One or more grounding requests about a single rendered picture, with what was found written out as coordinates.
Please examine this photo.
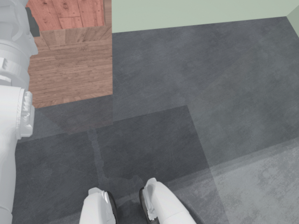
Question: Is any left robot forearm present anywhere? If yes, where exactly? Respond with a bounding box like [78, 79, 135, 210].
[0, 0, 34, 91]

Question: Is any robot left thigh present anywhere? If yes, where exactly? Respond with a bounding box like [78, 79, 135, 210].
[79, 191, 112, 224]

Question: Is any cabinet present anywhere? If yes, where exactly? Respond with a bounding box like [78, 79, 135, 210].
[28, 0, 113, 108]

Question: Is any robot left upper arm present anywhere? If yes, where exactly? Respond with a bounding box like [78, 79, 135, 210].
[0, 85, 35, 224]

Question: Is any handle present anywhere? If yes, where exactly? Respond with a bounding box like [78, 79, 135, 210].
[25, 7, 40, 37]

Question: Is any robot left hand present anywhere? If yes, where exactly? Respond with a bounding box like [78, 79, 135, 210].
[17, 0, 38, 55]

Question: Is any drawer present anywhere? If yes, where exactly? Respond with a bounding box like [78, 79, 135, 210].
[26, 0, 104, 31]

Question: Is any right robot foot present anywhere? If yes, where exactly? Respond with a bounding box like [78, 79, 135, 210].
[139, 187, 158, 224]

